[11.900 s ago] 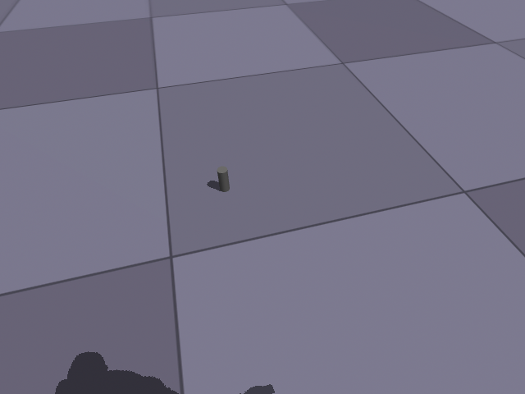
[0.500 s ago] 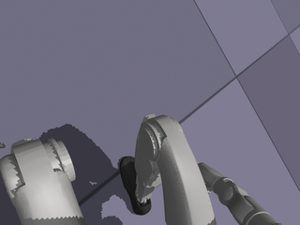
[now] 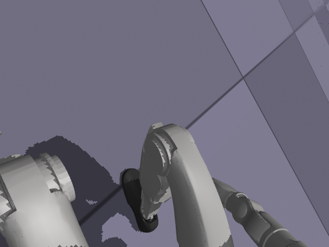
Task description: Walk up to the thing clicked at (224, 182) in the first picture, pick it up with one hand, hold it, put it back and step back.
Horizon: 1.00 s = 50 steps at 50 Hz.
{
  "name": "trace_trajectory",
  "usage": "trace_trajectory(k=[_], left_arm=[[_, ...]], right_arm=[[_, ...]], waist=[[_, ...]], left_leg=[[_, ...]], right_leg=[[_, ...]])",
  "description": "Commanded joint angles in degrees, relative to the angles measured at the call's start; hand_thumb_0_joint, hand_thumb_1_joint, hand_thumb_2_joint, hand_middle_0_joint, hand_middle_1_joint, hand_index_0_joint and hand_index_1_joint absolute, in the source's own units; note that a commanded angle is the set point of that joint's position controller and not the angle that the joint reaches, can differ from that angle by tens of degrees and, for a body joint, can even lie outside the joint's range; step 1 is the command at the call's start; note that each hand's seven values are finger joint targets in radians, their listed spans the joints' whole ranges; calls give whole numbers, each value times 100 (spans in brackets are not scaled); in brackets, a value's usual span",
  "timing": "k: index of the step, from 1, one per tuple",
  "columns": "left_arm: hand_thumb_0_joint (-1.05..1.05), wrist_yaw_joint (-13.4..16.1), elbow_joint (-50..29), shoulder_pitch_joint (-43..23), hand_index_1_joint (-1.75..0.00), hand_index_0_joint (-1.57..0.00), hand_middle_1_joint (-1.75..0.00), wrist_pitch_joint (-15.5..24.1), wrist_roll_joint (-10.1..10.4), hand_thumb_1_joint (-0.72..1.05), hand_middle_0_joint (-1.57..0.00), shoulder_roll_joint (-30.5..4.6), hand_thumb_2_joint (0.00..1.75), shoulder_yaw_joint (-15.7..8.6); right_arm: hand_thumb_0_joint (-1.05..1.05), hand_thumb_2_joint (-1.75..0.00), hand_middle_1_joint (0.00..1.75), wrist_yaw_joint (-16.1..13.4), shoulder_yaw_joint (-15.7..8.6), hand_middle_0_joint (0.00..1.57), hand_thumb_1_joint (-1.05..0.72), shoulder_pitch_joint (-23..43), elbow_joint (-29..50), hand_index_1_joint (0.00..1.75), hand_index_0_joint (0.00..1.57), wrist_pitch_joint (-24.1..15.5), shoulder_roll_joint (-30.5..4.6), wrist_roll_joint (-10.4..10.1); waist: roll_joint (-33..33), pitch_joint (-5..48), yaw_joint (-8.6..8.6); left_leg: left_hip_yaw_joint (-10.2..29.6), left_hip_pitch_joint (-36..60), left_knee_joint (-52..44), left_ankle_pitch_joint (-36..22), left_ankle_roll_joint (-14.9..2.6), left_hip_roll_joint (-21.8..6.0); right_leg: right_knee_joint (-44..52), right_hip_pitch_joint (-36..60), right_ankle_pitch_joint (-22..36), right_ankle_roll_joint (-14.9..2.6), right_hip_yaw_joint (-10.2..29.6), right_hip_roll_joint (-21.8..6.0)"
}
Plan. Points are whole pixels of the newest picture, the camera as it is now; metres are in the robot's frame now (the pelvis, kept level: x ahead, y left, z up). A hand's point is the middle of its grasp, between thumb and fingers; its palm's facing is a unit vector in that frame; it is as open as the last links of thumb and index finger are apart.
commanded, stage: close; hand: left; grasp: from the side
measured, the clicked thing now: out of the picture +0.44 +0.30 -0.21
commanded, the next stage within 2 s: settle in 0.54 s
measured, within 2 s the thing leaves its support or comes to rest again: leaves its support in 0.94 s
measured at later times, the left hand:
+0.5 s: hand out of the picture +0.43 +0.29 -0.18, palm faces +0.37 -0.93 -0.02, open 8.0 cm
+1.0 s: hand out of the picture +0.44 +0.29 -0.17, palm faces +0.37 -0.93 +0.00, open 7.5 cm
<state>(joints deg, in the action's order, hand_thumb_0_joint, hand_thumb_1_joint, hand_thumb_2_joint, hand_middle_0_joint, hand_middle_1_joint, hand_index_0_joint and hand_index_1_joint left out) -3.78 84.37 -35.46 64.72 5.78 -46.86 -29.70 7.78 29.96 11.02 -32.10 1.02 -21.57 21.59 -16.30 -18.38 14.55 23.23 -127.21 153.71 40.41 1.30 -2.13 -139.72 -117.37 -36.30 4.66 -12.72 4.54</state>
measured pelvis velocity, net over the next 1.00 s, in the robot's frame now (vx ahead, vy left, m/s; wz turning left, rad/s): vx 0.00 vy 0.00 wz -0.01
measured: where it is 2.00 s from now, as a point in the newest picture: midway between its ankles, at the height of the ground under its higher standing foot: (103, 234)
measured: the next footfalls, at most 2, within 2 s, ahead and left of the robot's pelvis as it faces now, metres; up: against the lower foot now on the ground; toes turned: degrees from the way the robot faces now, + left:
none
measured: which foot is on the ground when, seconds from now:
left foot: down 0.00-1.00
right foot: down 0.00-1.00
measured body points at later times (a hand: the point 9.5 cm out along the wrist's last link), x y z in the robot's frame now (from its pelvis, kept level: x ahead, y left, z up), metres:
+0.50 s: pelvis +0.00 +0.00 +0.00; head +0.23 +0.19 +0.33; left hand +0.40 +0.34 -0.18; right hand +0.18 -0.24 -0.03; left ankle +0.08 +0.13 -0.24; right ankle +0.14 -0.13 -0.24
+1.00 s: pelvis +0.00 +0.00 +0.01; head +0.23 +0.20 +0.34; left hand +0.41 +0.34 -0.16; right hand +0.18 -0.24 -0.02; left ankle +0.08 +0.13 -0.24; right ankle +0.14 -0.13 -0.24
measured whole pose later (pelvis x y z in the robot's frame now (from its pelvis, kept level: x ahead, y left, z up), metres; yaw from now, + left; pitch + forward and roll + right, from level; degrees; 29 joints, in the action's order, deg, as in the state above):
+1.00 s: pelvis +0.00 +0.00 +0.01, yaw -1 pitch +12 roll -18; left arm -0.8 79.8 -38.0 61.2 4.4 -48.5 -28.5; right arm 7.6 29.9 10.9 -31.9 3.3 -20.9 21.3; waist -16.3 -18.2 14.5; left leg 24.4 -127.0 152.6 41.2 1.5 -2.1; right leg -137.7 -116.6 -36.7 4.6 -13.9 4.5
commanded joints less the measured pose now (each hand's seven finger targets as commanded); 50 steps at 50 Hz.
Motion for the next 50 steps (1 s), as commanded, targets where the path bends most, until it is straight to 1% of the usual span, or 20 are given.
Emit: trace_trajectory(k=[1,4,10,12,14,17,22,25,26,27,29,30,33,35,38,41,42,44,48,50], left_arm=[[0,78,-738,-1153,-38,-38,-37,467,-59,12,-40,-979,45,22],[0,130,-729,-1183,-44,-44,-43,435,-60,21,-46,-1090,52,26],[0,195,-686,-1164,-57,-58,-56,381,-53,43,-60,-1023,64,68],[0,201,-640,-1307,-62,-64,-62,378,-83,48,-65,-1012,70,139],[0,202,-677,-1269,-69,-70,-68,375,-99,54,-71,-1132,75,104],[0,222,-663,-1332,-76,-78,-77,377,-66,63,-79,-1117,82,80],[0,283,-616,-1465,-100,-98,-100,383,-82,63,-99,-1184,101,97],[0,290,-554,-1463,-111,-107,-111,367,-133,66,-108,-1157,110,176],[0,288,-574,-1532,-114,-109,-114,375,-132,65,-109,-1043,113,239],[0,299,-575,-1508,-117,-112,-116,383,-129,64,-113,-1178,115,171],[0,294,-583,-1576,-123,-117,-123,385,-95,64,-118,-1015,121,254],[0,318,-538,-1457,-125,-118,-124,373,-96,65,-119,-1136,122,156],[0,324,-559,-1559,-131,-119,-129,370,-114,60,-120,-1155,126,208],[0,312,-525,-1536,-136,-123,-134,356,-142,64,-124,-1137,131,227],[0,301,-690,-1576,-139,-127,-137,361,-151,64,-128,-1277,132,197],[0,280,-893,-1595,-144,-131,-142,347,-131,60,-132,-1245,136,174],[0,291,-989,-1601,-145,-133,-143,335,-110,62,-134,-1272,136,94],[0,302,-1040,-1518,-145,-133,-143,269,-117,60,-134,-1280,136,66],[0,254,-1506,-1475,-148,-137,-146,131,-133,55,-137,-1138,136,85],[0,232,-1858,-1448,-148,-136,-146,28,-141,51,-137,-1187,137,57]], right_arm=[[0,-90,30,-94,-719,20,-89,-104,110,30,20,89,-2064,34],[0,-90,30,-102,-689,20,-88,-110,116,30,20,107,-2056,23],[0,-89,30,-109,-669,20,-87,-100,92,30,20,117,-2036,30],[0,-89,30,-105,-669,20,-87,-98,100,30,20,145,-2062,26],[0,-89,30,-106,-657,20,-87,-99,99,30,20,154,-2038,20],[0,-89,30,-113,-632,20,-87,-123,68,30,20,163,-2058,38],[0,-89,30,-119,-590,20,-87,-90,101,30,20,189,-2038,47],[0,-90,30,-113,-594,20,-88,-122,68,30,20,191,-2036,58],[0,-89,30,-110,-586,20,-87,-63,143,30,20,196,-2043,61],[0,-90,30,-107,-583,20,-87,-107,108,30,20,200,-2054,55],[0,-90,30,-96,-566,20,-88,-65,147,30,20,198,-2040,45],[0,-89,30,-102,-564,20,-87,-130,113,30,20,202,-2048,65],[0,-90,30,-116,-548,20,-90,-117,106,30,20,218,-2058,61],[0,-90,30,-114,-550,20,-90,-115,100,30,20,238,-2056,62],[0,-90,30,-119,-546,20,-90,-135,73,30,20,249,-2069,64],[0,-90,30,-117,-584,20,-90,-119,103,30,20,264,-2063,52],[0,-90,30,-117,-616,20,-90,-129,82,30,20,266,-2080,42],[0,-90,30,-112,-631,20,-90,-202,46,30,20,280,-2042,35],[0,-90,30,-104,-780,20,-90,-288,38,30,20,311,-2011,-20],[0,-90,30,-106,-874,20,-90,-312,47,30,20,312,-1983,-76]], waist=[[3234,3211,631],[3180,3133,627],[3190,3205,631],[3141,3070,747],[3111,3090,669],[3224,3222,707],[3156,3154,748],[3164,3090,762],[3137,3089,825],[3199,3087,775],[3173,3076,817],[3225,3208,755],[3282,3116,797],[3308,3101,813],[3411,3215,766],[3481,3199,734],[3553,3205,713],[3537,3381,681],[3748,3544,608],[3780,3606,505]], left_leg=[[-589,2383,-1948,-709,97,-336],[-640,2190,-1897,-596,45,-320],[-633,2277,-1865,-776,55,-324],[-597,2190,-1894,-620,50,-325],[-633,2157,-1882,-547,32,-322],[-583,2326,-1871,-804,61,-339],[-597,2209,-1842,-712,32,-327],[-605,2205,-1865,-579,27,-327],[-565,2240,-1899,-602,42,-333],[-567,2222,-1911,-553,40,-332],[-513,2245,-1955,-563,55,-333],[-545,2333,-1914,-722,54,-335],[-521,2369,-1936,-833,68,-346],[-505,2417,-1962,-837,80,-354],[-526,2446,-1928,-933,79,-356],[-519,2498,-1990,-853,88,-364],[-502,2543,-2023,-829,102,-369],[-559,2546,-1974,-964,88,-357],[-576,2724,-2113,-1051,129,-365],[-655,2683,-2111,-961,102,-359]], right_leg=[[921,1319,1038,-445,-838,172],[994,1374,992,-444,-812,193],[1013,1439,1154,-442,-831,214],[1028,1355,1041,-430,-865,199],[1079,1379,969,-442,-839,217],[1030,1458,1193,-440,-854,225],[1085,1443,1122,-441,-861,233],[1126,1423,1033,-438,-855,237],[1114,1408,1039,-433,-893,226],[1111,1412,1000,-443,-880,235],[1108,1389,1011,-439,-905,228],[1102,1509,1132,-442,-887,248],[1089,1441,1201,-456,-894,239],[1096,1445,1192,-450,-920,238],[1085,1532,1284,-450,-881,237],[1087,1452,1202,-459,-879,215],[1070,1402,1177,-459,-875,208],[1090,1558,1282,-462,-843,219],[1055,1448,1303,-486,-819,184],[1083,1399,1244,-495,-737,164]])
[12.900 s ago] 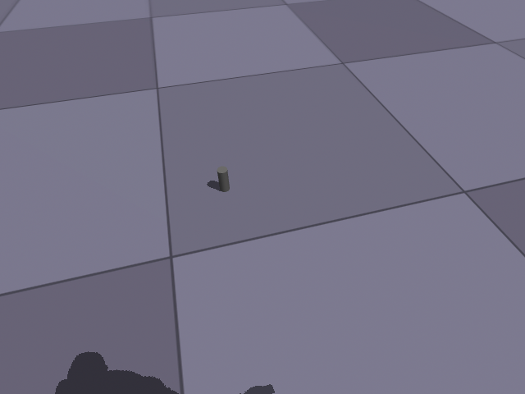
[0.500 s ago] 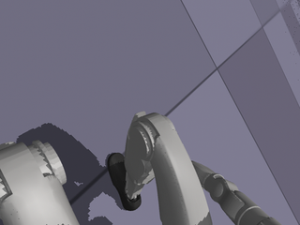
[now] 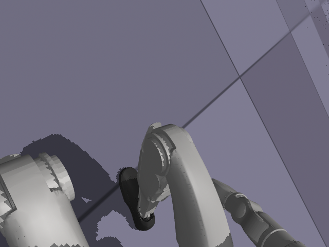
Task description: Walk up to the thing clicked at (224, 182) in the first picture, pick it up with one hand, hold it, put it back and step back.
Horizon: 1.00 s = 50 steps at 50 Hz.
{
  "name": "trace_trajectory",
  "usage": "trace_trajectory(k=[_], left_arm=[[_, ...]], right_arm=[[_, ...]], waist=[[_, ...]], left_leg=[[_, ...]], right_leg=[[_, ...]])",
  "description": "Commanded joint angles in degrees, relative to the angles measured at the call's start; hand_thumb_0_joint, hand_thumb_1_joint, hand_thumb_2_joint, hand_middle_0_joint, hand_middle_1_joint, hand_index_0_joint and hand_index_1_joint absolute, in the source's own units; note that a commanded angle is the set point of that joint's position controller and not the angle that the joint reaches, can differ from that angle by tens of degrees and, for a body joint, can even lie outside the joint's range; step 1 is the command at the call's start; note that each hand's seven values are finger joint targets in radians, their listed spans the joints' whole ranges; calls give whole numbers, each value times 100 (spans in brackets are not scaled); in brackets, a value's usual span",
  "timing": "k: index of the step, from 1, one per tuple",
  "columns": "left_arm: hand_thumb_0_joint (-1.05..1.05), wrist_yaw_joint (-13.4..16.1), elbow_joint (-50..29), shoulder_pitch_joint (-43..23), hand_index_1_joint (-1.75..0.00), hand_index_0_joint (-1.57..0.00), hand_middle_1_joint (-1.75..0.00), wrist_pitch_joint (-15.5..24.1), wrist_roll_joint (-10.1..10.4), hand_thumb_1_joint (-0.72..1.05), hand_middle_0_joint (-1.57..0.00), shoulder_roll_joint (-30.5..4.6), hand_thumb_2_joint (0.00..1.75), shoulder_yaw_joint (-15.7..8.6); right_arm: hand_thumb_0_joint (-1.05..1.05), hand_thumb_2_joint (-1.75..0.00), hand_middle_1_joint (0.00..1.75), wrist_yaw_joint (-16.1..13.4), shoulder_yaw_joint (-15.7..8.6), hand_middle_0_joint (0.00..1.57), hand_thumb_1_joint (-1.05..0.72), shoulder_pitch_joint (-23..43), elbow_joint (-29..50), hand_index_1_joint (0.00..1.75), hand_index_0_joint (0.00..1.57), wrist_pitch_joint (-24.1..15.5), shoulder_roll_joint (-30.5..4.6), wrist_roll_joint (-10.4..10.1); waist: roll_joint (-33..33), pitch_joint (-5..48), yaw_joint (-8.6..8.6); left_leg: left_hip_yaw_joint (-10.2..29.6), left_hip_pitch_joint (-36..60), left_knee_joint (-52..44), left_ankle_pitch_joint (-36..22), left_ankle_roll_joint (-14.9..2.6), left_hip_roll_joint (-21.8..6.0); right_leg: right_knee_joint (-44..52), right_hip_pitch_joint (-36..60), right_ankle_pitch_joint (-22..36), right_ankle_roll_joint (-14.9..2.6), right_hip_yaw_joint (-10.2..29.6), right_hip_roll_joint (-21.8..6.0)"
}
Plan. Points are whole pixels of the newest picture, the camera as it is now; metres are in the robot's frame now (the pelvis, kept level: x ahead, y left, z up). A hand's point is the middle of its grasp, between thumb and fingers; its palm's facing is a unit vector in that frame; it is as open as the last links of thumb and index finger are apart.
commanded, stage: settle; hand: left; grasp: from the side
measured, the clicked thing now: out of the picture +0.43 +0.30 -0.20
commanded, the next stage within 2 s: lift in 1.64 s
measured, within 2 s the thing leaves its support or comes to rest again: neither
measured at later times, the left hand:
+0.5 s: hand out of the picture +0.41 +0.32 -0.06, palm faces +0.36 -0.93 -0.04, open 7.5 cm
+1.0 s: hand out of the picture +0.42 +0.32 +0.01, palm faces +0.35 -0.93 -0.06, open 7.5 cm
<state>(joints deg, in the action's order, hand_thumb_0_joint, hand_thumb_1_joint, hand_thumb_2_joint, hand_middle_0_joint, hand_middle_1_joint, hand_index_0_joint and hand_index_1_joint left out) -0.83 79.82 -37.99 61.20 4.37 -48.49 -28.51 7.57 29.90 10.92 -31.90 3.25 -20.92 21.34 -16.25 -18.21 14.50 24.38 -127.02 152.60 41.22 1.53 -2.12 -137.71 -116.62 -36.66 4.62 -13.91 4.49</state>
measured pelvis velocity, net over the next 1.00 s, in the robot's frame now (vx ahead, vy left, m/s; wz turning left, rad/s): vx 0.02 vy -0.02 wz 0.16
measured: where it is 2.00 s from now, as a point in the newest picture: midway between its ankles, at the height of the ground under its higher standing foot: (100, 233)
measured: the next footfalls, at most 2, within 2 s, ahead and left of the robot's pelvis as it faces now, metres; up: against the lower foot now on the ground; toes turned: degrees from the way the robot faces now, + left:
none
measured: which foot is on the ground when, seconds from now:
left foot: down 0.00-1.00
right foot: down 0.00-1.00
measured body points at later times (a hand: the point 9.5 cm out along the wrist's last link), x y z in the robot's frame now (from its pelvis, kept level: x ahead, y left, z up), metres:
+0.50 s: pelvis +0.01 -0.01 +0.02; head +0.19 +0.15 +0.40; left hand +0.38 +0.37 -0.06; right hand +0.20 -0.24 -0.05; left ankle +0.08 +0.13 -0.25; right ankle +0.14 -0.13 -0.25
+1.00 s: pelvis +0.02 -0.02 +0.05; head +0.22 +0.09 +0.44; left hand +0.39 +0.37 +0.01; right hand +0.21 -0.26 -0.06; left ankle +0.08 +0.13 -0.25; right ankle +0.14 -0.13 -0.25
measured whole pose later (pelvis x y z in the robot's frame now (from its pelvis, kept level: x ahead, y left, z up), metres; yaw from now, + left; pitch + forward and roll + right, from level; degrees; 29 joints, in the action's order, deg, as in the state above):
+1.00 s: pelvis +0.02 -0.02 +0.05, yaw +9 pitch +30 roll -8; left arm -11.0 51.1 -34.5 35.0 7.6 -29.4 -25.4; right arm 4.5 7.0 -2.5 -36.1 4.6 -17.3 6.0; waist -1.8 2.6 8.0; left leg 10.6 -128.4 137.7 40.0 1.8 -2.8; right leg -133.1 -122.7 -40.6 1.8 -4.9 -0.4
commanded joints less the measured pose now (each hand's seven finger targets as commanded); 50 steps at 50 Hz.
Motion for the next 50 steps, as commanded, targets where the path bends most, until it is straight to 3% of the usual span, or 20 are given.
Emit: trace_trajectory(k=[1,7,10,12,13,17,19,20,21,23,25,28,29,32,33,40,42,45,48,50], left_arm=[[0,-68,-1417,-1207,-149,-137,-147,312,4,52,-138,-945,138,-45],[0,-150,-2093,-1042,-147,-137,-146,-109,118,47,-137,-697,135,-69],[0,-260,-2580,-1110,-147,-135,-145,-333,166,45,-136,-366,135,196],[0,-311,-2772,-1000,-146,-136,-144,-519,162,46,-136,-436,133,106],[0,-379,-2842,-988,-145,-135,-144,-606,199,47,-136,-233,132,252],[0,-446,-3314,-954,-144,-135,-143,-1030,290,45,-135,16,131,261],[0,-492,-3213,-815,-145,-135,-143,-1226,310,44,-136,400,131,521],[0,-467,-3686,-996,-144,-134,-142,-1249,310,45,-135,25,131,192],[0,-464,-3554,-865,-142,-132,-141,-1346,232,44,-132,-35,130,192],[0,-582,-3620,-903,-142,-132,-141,-1472,269,43,-132,547,130,615],[0,-561,-4001,-1200,-143,-132,-141,-1545,310,42,-133,269,130,374],[0,-680,-3674,-771,-141,-131,-139,-1722,342,43,-131,500,128,404],[0,-706,-3965,-1095,-141,-131,-140,-1718,361,43,-131,472,128,426],[0,-743,-4117,-1071,-141,-130,-139,-1782,397,39,-130,325,127,219],[0,-784,-4043,-1064,-141,-129,-139,-1829,408,38,-130,535,128,357],[0,-939,-3904,-1142,-139,-128,-138,-1994,463,34,-128,663,126,245],[0,-945,-4041,-1085,-141,-129,-139,-2027,430,33,-129,447,127,37],[0,-1020,-4120,-1168,-142,-130,-141,-2094,413,31,-130,601,128,164],[0,-1041,-4161,-1182,-140,-129,-138,-2174,463,31,-129,546,127,-26],[0,-1072,-4044,-1068,-141,-129,-139,-2210,484,31,-130,736,128,44]], right_arm=[[0,-90,30,-84,-906,20,-90,-358,34,30,20,107,-2042,-71],[0,-90,30,-56,-1212,20,-90,-581,65,30,20,98,-1947,-279],[0,-90,30,-41,-1394,20,-90,-604,136,30,20,73,-1848,-435],[0,-90,30,-49,-1527,20,-89,-828,72,30,20,77,-1803,-522],[0,-90,30,-52,-1553,20,-89,-846,69,30,20,83,-1738,-581],[0,-90,30,-80,-1835,20,-89,-1140,40,30,20,81,-1598,-810],[0,-90,30,-75,-1905,20,-89,-1257,37,30,20,80,-1498,-903],[0,-90,30,-101,-2004,20,-88,-1342,-7,30,20,85,-1497,-945],[0,-90,30,-114,-2038,20,-89,-1357,0,30,20,104,-1443,-984],[0,-89,30,-115,-2142,20,-88,-1345,49,30,20,110,-1379,-1064],[0,-90,30,-156,-2234,20,-88,-1475,11,30,20,110,-1340,-1130],[0,-89,30,-178,-2342,20,-88,-1510,48,30,20,124,-1289,-1241],[0,-89,30,-193,-2361,20,-88,-1587,54,30,20,125,-1251,-1252],[0,-89,30,-251,-2470,20,-88,-1619,69,30,20,126,-1179,-1333],[0,-90,30,-256,-2493,20,-88,-1656,48,30,20,118,-1144,-1347],[0,-90,30,-328,-2647,20,-88,-1843,-90,30,20,68,-1031,-1451],[0,-90,30,-350,-2711,20,-89,-1907,-59,30,20,67,-1014,-1467],[0,-90,30,-358,-2759,20,-89,-1956,-99,30,20,69,-956,-1508],[0,-90,30,-394,-2832,20,-89,-1987,-81,30,20,36,-975,-1564],[0,-90,30,-400,-2839,20,-89,-2033,-54,30,20,36,-942,-1576]], waist=[[3754,3631,551],[3673,4035,314],[3644,4060,208],[3667,4276,89],[3606,4260,72],[3636,4592,-130],[3416,4531,-58],[3469,4676,-244],[3496,4747,-318],[3373,4688,-198],[3442,4940,-316],[3312,5033,-385],[3328,5139,-338],[3285,5361,-525],[3287,5412,-465],[2957,5488,-521],[2933,5822,-658],[2923,5915,-656],[2825,5942,-712],[2846,5962,-691]], left_leg=[[-778,2621,-2028,-1018,78,-345],[-929,2503,-2127,-883,22,-284],[-1025,2341,-2262,-531,-14,-253],[-1103,2333,-2316,-563,-23,-235],[-1122,2246,-2334,-524,-44,-215],[-1246,2342,-2472,-640,-62,-168],[-1282,2134,-2497,-513,-98,-131],[-1332,2198,-2511,-586,-109,-122],[-1372,2228,-2570,-570,-113,-119],[-1378,2191,-2663,-386,-132,-97],[-1450,2296,-2690,-381,-143,-83],[-1475,2378,-2815,-487,-142,-64],[-1510,2334,-2832,-451,-152,-46],[-1616,2414,-2914,-442,-170,-27],[-1654,2458,-2908,-498,-173,-29],[-1817,2312,-2953,-686,-222,15],[-1862,2430,-2970,-788,-224,16],[-1904,2460,-3063,-914,-226,23],[-1923,2521,-3104,-986,-239,14],[-1946,2553,-3148,-1046,-229,18]], right_leg=[[895,1333,1261,-491,-623,165],[983,1329,1194,-517,-473,124],[1050,1081,917,-551,-372,87],[1079,1167,926,-559,-305,73],[1103,1109,889,-558,-286,67],[1142,917,925,-612,-143,23],[1196,885,822,-614,-109,5],[1217,880,877,-626,-58,-5],[1239,880,803,-636,-12,-20],[1287,682,670,-652,13,-48],[1364,718,646,-662,88,-64],[1359,661,653,-670,128,-110],[1400,729,616,-672,153,-117],[1504,782,541,-674,250,-141],[1541,853,601,-673,293,-148],[1691,989,691,-653,431,-193],[1748,1173,745,-646,477,-206],[1754,1249,820,-652,521,-227],[1815,1237,852,-648,546,-239],[1856,1363,894,-641,565,-263]])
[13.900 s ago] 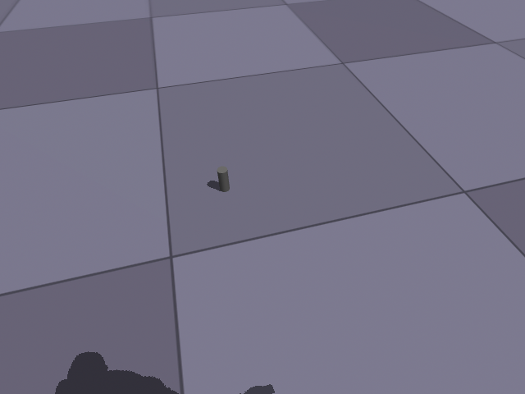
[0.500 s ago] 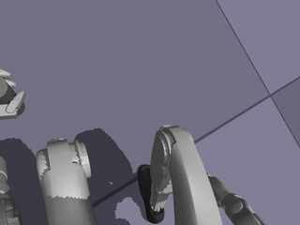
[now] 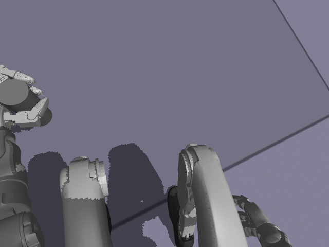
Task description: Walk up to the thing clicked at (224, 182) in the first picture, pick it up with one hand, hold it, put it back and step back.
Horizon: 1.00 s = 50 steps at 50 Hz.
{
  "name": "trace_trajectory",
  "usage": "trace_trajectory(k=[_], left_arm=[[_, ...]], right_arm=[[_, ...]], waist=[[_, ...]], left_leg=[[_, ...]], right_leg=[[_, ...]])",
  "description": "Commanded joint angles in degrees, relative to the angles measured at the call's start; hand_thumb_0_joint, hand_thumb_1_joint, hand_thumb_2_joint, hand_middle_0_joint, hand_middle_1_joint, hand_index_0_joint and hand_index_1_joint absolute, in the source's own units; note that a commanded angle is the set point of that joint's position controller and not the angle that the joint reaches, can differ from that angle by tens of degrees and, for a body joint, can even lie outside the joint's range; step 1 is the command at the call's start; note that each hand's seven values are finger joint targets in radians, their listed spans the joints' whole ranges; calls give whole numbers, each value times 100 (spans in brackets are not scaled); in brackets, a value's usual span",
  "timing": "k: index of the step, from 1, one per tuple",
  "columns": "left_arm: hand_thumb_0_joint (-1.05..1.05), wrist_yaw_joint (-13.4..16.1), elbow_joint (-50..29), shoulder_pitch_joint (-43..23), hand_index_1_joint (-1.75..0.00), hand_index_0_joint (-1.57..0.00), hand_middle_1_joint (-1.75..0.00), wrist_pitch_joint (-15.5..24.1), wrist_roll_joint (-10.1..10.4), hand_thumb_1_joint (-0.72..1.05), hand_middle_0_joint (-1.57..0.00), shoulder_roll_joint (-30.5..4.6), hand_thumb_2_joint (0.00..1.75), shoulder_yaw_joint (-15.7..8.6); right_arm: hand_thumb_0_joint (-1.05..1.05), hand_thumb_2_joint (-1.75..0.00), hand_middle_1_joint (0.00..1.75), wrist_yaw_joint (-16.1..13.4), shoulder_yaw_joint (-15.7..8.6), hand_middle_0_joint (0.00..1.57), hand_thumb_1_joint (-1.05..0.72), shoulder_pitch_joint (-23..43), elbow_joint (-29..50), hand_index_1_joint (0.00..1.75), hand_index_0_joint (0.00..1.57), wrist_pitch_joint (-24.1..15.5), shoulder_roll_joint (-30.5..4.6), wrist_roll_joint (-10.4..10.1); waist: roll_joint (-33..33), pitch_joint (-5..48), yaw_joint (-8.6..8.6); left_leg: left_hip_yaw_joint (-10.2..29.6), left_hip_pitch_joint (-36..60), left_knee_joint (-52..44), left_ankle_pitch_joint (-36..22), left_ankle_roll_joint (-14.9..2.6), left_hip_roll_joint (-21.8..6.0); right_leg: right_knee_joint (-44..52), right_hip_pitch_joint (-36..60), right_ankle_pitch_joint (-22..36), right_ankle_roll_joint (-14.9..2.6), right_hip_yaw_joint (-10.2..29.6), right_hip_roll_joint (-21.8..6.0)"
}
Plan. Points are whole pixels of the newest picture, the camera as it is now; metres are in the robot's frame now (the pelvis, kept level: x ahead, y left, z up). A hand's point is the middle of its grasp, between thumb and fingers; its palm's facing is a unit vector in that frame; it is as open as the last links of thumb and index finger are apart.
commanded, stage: settle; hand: left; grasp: from the side
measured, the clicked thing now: (28, 106) +0.44 +0.28 -0.07
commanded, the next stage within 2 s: lift in 0.64 s
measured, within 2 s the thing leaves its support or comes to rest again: neither
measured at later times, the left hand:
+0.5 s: hand (23, 93) +0.44 +0.27 -0.01, palm faces +0.22 -0.97 -0.05, open 7.5 cm
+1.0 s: hand (17, 87) +0.44 +0.27 +0.02, palm faces +0.20 -0.98 -0.05, open 7.5 cm
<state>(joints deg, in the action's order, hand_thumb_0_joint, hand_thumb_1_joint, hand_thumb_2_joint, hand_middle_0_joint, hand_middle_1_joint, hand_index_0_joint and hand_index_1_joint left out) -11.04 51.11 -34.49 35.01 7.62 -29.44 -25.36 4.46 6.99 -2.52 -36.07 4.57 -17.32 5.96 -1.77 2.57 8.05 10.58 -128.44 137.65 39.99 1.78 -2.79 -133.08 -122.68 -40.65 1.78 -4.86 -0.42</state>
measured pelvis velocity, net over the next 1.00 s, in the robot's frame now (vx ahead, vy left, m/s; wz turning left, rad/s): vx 0.00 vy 0.00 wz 0.05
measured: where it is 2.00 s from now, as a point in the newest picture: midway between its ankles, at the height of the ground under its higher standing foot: (143, 237)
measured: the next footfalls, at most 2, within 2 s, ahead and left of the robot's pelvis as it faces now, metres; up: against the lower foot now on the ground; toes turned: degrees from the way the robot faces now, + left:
none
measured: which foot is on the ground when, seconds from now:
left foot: down 0.00-1.00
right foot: down 0.00-1.00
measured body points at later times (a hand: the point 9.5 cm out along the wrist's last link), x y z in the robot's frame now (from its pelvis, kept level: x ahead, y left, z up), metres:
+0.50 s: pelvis +0.00 +0.00 +0.02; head +0.21 +0.06 +0.42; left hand +0.43 +0.32 -0.01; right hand +0.15 -0.26 -0.09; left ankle +0.08 +0.14 -0.30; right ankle +0.10 -0.13 -0.30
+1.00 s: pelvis +0.00 +0.00 +0.04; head +0.20 +0.06 +0.44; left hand +0.42 +0.32 +0.02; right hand +0.13 -0.26 -0.08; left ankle +0.08 +0.14 -0.30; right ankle +0.10 -0.13 -0.30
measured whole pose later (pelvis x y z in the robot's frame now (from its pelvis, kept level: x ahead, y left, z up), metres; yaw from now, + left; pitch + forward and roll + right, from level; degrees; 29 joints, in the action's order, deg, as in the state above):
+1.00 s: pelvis +0.00 +0.00 +0.04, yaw +3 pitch +32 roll -5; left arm -11.9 50.8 -36.3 32.0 6.4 -25.3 -25.3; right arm 2.8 2.6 -6.3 -37.5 3.3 -15.7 4.1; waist -0.4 6.7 7.3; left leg 6.8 -122.8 129.2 38.9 1.3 -2.9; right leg -126.7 -118.4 -40.4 1.5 -2.5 -1.3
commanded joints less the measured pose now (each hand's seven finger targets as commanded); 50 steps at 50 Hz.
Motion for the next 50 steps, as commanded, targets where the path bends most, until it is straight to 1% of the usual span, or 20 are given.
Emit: trace_trajectory(k=[1,3,4,5,9,12,15,16,18,19,23,29,31,36,38,40,44,45,46,50], left_arm=[[0,-55,-1484,-1644,-141,-130,-139,433,155,30,-130,-1277,128,-313],[0,-39,-1367,-1565,-143,-131,-141,377,114,28,-132,-1299,129,-351],[0,-81,-1080,-1323,-142,-131,-140,334,140,29,-131,-1024,128,-235],[0,-91,-1474,-1767,-142,-130,-140,370,139,28,-131,-1163,128,-250],[0,-36,-1363,-1661,-142,-130,-140,346,61,29,-130,-1269,129,-374],[0,-36,-1588,-1939,-144,-132,-142,367,106,29,-133,-1187,131,-355],[0,-56,-1313,-1844,-144,-132,-142,328,44,29,-133,-1152,130,-285],[0,-55,-1000,-1586,-143,-132,-141,302,48,27,-132,-981,131,-239],[0,-36,-1375,-1917,-143,-132,-141,340,11,27,-133,-1157,130,-304],[0,-58,-989,-1589,-142,-131,-140,280,3,26,-132,-952,130,-184],[0,11,-1322,-1944,-144,-132,-142,316,-5,30,-133,-1147,132,-376],[0,16,-1035,-1949,-143,-132,-141,297,-81,31,-132,-945,133,-166],[0,54,-1006,-1906,-143,-132,-141,292,-119,33,-133,-1014,133,-228],[0,103,-964,-2041,-144,-130,-142,312,-95,32,-131,-983,135,-254],[0,107,-975,-2116,-142,-137,-144,334,-123,31,-135,-1029,126,-233],[0,82,-1176,-2145,-141,-133,-142,350,-130,24,-131,-1106,122,-269],[0,-48,-1118,-1921,-140,-132,-141,270,-32,25,-130,-887,122,-195],[0,-61,-1395,-2125,-139,-131,-140,284,-25,24,-129,-1125,121,-296],[0,-95,-1273,-1832,-139,-132,-140,234,-10,25,-129,-1060,120,-285],[0,-163,-1531,-1895,-138,-131,-140,92,86,27,-128,-905,120,-186]], right_arm=[[0,-90,30,-103,-579,20,-89,-681,351,30,20,-104,-1284,-42],[0,-90,30,-114,-610,20,-89,-714,319,30,20,-122,-1235,-45],[0,-90,30,-117,-613,20,-89,-712,341,30,20,-133,-1237,-50],[0,-90,30,-127,-630,20,-89,-738,284,30,20,-149,-1236,-45],[0,-90,30,-148,-677,20,-89,-788,317,30,20,-148,-1229,-58],[0,-90,30,-150,-695,20,-89,-829,277,30,20,-175,-1168,-58],[0,-90,30,-171,-713,20,-90,-805,266,30,20,-211,-1140,-60],[0,-90,30,-178,-714,20,-90,-758,297,30,20,-206,-1153,-70],[0,-90,30,-173,-731,20,-90,-832,275,30,20,-202,-1174,-54],[0,-90,30,-178,-732,20,-90,-768,304,30,20,-201,-1170,-74],[0,-90,30,-185,-756,20,-89,-878,269,30,20,-213,-1149,-65],[0,-90,30,-185,-768,20,-89,-881,222,30,20,-228,-1119,-67],[0,-90,30,-190,-791,20,-89,-912,268,30,20,-221,-1128,-74],[0,-90,30,-179,-774,20,-89,-982,170,30,20,-221,-1062,-71],[0,-90,30,-178,-759,20,-94,-978,184,30,20,-222,-1056,-61],[0,-90,30,-183,-796,20,-93,-1005,186,30,20,-209,-1082,-80],[0,-90,30,-192,-848,20,-93,-1018,217,30,20,-230,-1077,-139],[0,-90,30,-200,-866,20,-93,-1038,206,30,20,-235,-1069,-154],[0,-90,30,-218,-900,20,-93,-1041,285,30,20,-234,-1070,-176],[0,-90,30,-272,-948,20,-92,-1059,304,30,20,-266,-1051,-277]], waist=[[1394,4014,-84],[1311,4049,-100],[1128,3963,-29],[1269,4008,-31],[1280,4069,-103],[1315,4124,-81],[1157,3941,-57],[1103,3849,-80],[1361,4036,-104],[1300,3946,-104],[1262,4153,-127],[1304,3980,-56],[1227,4079,-95],[1144,4078,-72],[1147,4121,-60],[1345,4235,-125],[1263,4257,-122],[1354,4346,-200],[1282,4428,-213],[1249,4413,-207]], left_leg=[[-566,2752,-1665,-920,-258,77],[-622,2685,-1619,-955,-288,76],[-617,2644,-1624,-991,-306,79],[-627,2682,-1634,-964,-295,73],[-638,2776,-1784,-925,-288,78],[-659,2811,-1825,-843,-286,81],[-698,2642,-1826,-753,-317,83],[-696,2728,-1891,-728,-316,88],[-673,2962,-1968,-758,-278,91],[-666,2997,-2020,-766,-280,90],[-679,3078,-2006,-894,-284,94],[-695,3087,-2096,-851,-283,109],[-699,3138,-2154,-862,-283,114],[-728,3069,-2138,-830,-299,125],[-740,3043,-2143,-865,-313,127],[-730,3305,-2235,-971,-277,122],[-742,3327,-2352,-913,-285,138],[-764,3380,-2388,-845,-278,132],[-789,3421,-2427,-814,-298,138],[-778,3540,-2612,-799,-305,151]], right_leg=[[1397,1959,1277,-361,-330,237],[1471,2099,1329,-335,-252,235],[1519,2132,1380,-318,-255,222],[1496,2062,1367,-333,-242,222],[1581,2139,1264,-341,-230,202],[1641,2156,1201,-342,-202,206],[1722,2146,1108,-329,-161,211],[1765,2071,1067,-339,-169,204],[1727,2017,1062,-371,-202,198],[1731,1984,1051,-374,-215,193],[1745,2069,1168,-361,-187,187],[1803,1964,1121,-383,-169,172],[1847,2035,1110,-380,-164,166],[1901,2154,1107,-356,-135,169],[1915,2216,1151,-354,-113,163],[1886,2136,1180,-386,-125,157],[1964,2210,1133,-390,-115,138],[2005,2228,1056,-396,-88,147],[2122,2362,1035,-383,-58,144],[2264,2387,1031,-399,-28,116]])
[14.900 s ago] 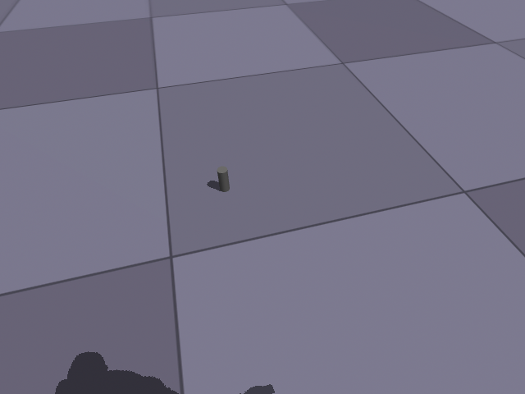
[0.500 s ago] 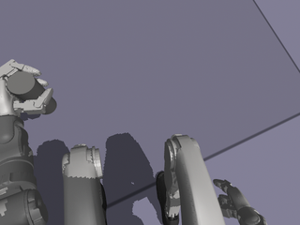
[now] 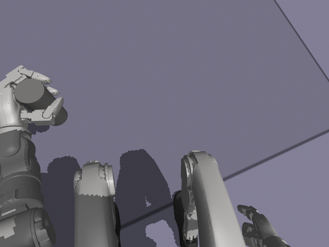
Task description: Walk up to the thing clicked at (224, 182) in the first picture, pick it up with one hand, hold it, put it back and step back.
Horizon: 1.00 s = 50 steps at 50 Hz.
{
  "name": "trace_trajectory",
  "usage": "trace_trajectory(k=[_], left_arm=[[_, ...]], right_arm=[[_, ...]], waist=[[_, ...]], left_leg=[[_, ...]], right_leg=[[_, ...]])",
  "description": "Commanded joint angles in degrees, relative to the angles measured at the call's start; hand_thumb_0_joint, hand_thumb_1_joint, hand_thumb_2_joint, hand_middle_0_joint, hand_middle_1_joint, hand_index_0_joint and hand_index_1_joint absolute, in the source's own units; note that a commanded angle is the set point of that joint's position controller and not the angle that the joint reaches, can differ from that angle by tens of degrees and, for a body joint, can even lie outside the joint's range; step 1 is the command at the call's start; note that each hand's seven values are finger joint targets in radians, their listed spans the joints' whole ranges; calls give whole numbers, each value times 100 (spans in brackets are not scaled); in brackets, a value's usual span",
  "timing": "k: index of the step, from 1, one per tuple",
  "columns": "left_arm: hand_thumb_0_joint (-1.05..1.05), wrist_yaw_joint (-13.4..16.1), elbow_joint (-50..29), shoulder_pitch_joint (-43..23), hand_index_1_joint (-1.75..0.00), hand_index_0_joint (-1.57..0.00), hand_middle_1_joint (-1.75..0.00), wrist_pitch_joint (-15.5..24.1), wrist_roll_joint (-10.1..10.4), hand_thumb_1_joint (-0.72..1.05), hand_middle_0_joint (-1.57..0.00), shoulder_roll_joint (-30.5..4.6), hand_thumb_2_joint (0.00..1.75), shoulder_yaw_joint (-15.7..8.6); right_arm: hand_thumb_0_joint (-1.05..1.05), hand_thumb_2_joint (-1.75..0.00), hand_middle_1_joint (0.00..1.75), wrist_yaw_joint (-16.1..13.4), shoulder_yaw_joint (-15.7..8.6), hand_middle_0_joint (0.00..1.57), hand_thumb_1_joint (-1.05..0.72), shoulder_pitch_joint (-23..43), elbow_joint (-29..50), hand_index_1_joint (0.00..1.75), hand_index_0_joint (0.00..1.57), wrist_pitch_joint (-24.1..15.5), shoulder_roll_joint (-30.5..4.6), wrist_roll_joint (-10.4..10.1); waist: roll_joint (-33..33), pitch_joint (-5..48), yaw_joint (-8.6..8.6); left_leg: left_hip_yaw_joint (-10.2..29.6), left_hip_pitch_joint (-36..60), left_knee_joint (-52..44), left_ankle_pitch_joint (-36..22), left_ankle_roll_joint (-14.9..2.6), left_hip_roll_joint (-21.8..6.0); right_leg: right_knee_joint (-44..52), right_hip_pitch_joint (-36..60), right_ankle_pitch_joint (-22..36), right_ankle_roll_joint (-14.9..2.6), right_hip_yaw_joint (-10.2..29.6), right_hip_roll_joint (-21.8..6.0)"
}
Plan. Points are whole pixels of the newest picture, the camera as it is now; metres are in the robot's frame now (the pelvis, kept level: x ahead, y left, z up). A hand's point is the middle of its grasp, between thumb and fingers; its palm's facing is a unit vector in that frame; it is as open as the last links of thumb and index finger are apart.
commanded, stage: lift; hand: left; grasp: from the side
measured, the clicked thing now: (45, 105) +0.45 +0.25 -0.05
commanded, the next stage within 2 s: hold in 1.84 s
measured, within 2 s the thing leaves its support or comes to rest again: neither
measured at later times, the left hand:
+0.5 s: hand (10, 84) +0.42 +0.23 +0.11, palm faces +0.16 -0.99 -0.05, open 7.5 cm
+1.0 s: hand out of the picture +0.40 +0.23 +0.28, palm faces +0.19 -0.98 -0.06, open 7.5 cm
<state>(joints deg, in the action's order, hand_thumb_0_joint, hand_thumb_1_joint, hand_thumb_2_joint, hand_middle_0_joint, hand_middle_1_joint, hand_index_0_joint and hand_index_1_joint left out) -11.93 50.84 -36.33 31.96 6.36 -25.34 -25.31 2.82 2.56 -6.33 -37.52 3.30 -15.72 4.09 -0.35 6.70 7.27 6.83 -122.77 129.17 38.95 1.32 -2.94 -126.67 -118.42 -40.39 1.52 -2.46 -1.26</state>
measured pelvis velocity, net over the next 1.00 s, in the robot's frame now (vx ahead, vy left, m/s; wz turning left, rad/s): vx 0.05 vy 0.01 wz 0.07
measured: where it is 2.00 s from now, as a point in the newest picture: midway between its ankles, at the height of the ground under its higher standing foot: (150, 238)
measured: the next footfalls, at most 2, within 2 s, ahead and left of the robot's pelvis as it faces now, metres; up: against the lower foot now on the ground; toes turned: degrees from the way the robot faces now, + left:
none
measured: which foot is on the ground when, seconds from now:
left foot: down 0.00-1.00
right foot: down 0.00-1.00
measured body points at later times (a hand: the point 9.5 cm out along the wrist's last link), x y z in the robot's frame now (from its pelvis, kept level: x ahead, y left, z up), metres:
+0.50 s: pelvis +0.01 +0.00 +0.10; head +0.19 +0.03 +0.52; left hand +0.40 +0.29 +0.12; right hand +0.18 -0.25 -0.02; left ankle +0.09 +0.13 -0.35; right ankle +0.09 -0.13 -0.35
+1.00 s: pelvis +0.05 +0.01 +0.25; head +0.17 +0.04 +0.68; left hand +0.38 +0.28 +0.28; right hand +0.23 -0.23 +0.14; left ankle +0.08 +0.13 -0.35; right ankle +0.09 -0.13 -0.34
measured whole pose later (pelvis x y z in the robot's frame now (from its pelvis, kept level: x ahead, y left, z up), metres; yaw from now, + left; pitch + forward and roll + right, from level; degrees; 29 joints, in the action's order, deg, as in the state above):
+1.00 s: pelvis +0.05 +0.01 +0.25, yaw +4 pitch +22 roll -4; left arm -2.5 16.4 -9.2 14.8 9.6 -15.1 -11.0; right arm -2.4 -0.2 -9.4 -34.3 -1.8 -13.2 -1.8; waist 1.3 8.5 2.1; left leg 2.8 -70.1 81.8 33.8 0.9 -3.6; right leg -78.8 -66.4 -34.3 1.5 -3.1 -1.9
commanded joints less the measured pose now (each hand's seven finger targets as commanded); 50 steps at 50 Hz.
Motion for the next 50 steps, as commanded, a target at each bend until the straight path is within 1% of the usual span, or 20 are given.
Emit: trace_trajectory(k=[1,3,6,8,12,14,16,17,19,22,26,30,32,34,36,38,42,43,48,50], left_arm=[[0,-68,-1510,-1552,-136,-129,-138,352,241,27,-127,-1251,119,-178],[0,-41,-1827,-1629,-137,-129,-139,322,259,26,-127,-1282,121,-231],[0,-23,-2036,-1498,-138,-131,-140,203,285,26,-128,-1115,121,-50],[0,-30,-1846,-963,-137,-129,-139,109,367,26,-126,-962,121,-77],[0,-6,-2660,-989,-139,-131,-140,-38,397,26,-128,-1015,122,25],[0,29,-2585,-621,-139,-131,-141,-197,452,27,-127,-714,123,140],[0,81,-2890,-460,-137,-129,-139,-285,514,28,-126,-633,122,138],[0,124,-3499,-824,-137,-130,-139,-277,503,28,-127,-845,121,111],[0,189,-3623,-535,-137,-129,-139,-433,448,29,-126,-661,122,314],[0,344,-3775,-177,-136,-128,-138,-596,507,29,-125,-600,122,214],[0,483,-4095,291,-134,-125,-136,-848,463,30,-122,-273,120,605],[0,601,-4572,735,-134,-125,-135,-988,497,28,-122,-257,119,542],[0,682,-4687,1001,-134,-126,-136,-1106,482,30,-122,-81,119,725],[0,788,-4939,1182,-134,-125,-136,-1166,462,32,-122,-228,120,596],[0,832,-5198,1225,-135,-128,-137,-1179,503,29,-125,-67,120,758],[0,871,-5060,1408,-135,-127,-137,-1230,509,30,-125,117,120,922],[0,952,-5043,1435,-137,-129,-138,-1265,428,27,-126,63,122,974],[0,946,-4897,1539,-137,-129,-138,-1287,416,26,-127,234,122,1143],[0,922,-4733,1511,-136,-130,-137,-1226,350,27,-127,228,120,1173],[0,887,-4525,1697,-137,-130,-138,-1211,412,26,-128,381,120,1202]], right_arm=[[0,-90,30,-119,-525,20,-92,-644,491,30,20,-158,-1218,-123],[0,-90,30,-150,-561,20,-92,-701,496,30,20,-166,-1190,-150],[0,-90,30,-179,-573,20,-92,-663,544,30,20,-205,-1138,-199],[0,-90,30,-205,-599,20,-92,-600,625,30,20,-241,-1118,-255],[0,-90,30,-250,-628,20,-91,-635,684,30,20,-277,-1079,-320],[0,-90,30,-272,-649,20,-91,-584,730,30,20,-304,-1059,-372],[0,-90,30,-301,-659,20,-91,-553,796,30,20,-334,-1023,-415],[0,-90,30,-320,-653,20,-91,-570,774,30,20,-334,-998,-423],[0,-90,30,-336,-667,20,-90,-549,802,30,20,-342,-950,-448],[0,-90,30,-376,-665,20,-90,-519,832,30,20,-371,-892,-506],[0,-89,30,-432,-714,20,-90,-461,899,30,20,-418,-826,-539],[0,-90,30,-460,-738,20,-90,-391,977,30,20,-455,-792,-594],[0,-89,30,-492,-735,20,-90,-364,1019,30,20,-478,-777,-620],[0,-89,30,-520,-739,20,-90,-418,1020,30,20,-494,-773,-633],[0,-90,30,-537,-694,20,-90,-408,1026,30,20,-518,-695,-645],[0,-89,30,-567,-681,20,-90,-483,980,30,20,-576,-681,-638],[0,-90,30,-607,-663,20,-91,-619,911,30,20,-643,-628,-615],[0,-89,30,-601,-639,20,-90,-562,899,30,20,-666,-596,-614],[0,-89,30,-557,-651,20,-90,-608,879,30,20,-712,-609,-585],[0,-89,30,-549,-639,20,-91,-619,893,30,20,-743,-604,-589]], waist=[[1113,3967,-170],[1108,3986,-216],[1064,3875,-165],[750,3766,-181],[919,4032,-314],[737,3798,-267],[741,3889,-316],[895,4001,-387],[976,3893,-364],[659,3767,-402],[554,3666,-372],[536,3623,-499],[493,3492,-472],[590,3489,-527],[608,3337,-510],[491,3184,-393],[500,2985,-389],[497,2737,-389],[644,2430,-507],[429,2357,-457]], left_leg=[[-373,3031,-1864,-663,-243,163],[-368,3197,-1958,-664,-234,149],[-348,3267,-2166,-461,-243,149],[-375,3127,-2227,-435,-291,162],[-369,3633,-2556,-585,-261,147],[-332,3711,-2720,-519,-268,128],[-344,3862,-2832,-645,-271,124],[-328,4078,-2960,-651,-252,112],[-283,4332,-3186,-653,-232,106],[-305,4390,-3354,-787,-261,104],[-389,4735,-3671,-897,-276,117],[-333,5254,-4152,-941,-256,125],[-296,5546,-4435,-972,-240,122],[-265,5915,-4673,-1268,-220,116],[-243,6155,-4890,-1382,-200,108],[-236,6440,-5041,-1656,-212,100],[-293,6923,-5381,-2133,-219,110],[-299,6907,-5490,-2041,-205,119],[-264,7492,-6090,-2083,-134,96],[-264,7635,-6253,-2159,-146,87]], right_leg=[[1641,1915,961,-386,-275,189],[1761,1934,949,-387,-250,190],[1989,2051,792,-379,-224,180],[2197,2250,769,-343,-201,186],[2453,2551,863,-369,-128,169],[2645,2608,834,-352,-140,169],[2785,2852,978,-340,-100,153],[2849,2911,966,-356,-88,152],[3001,2984,985,-362,-80,141],[3307,3442,1112,-324,-38,144],[3872,4020,1217,-281,87,129],[4217,4478,1260,-287,53,139],[4429,4623,1318,-286,21,141],[4583,4860,1591,-284,4,139],[4745,5057,1687,-284,-15,155],[4926,5274,1948,-260,-40,166],[5361,5827,2359,-251,-21,170],[5445,5857,2286,-257,-28,173],[5888,6212,2239,-281,-69,162],[6065,6476,2360,-264,-98,175]])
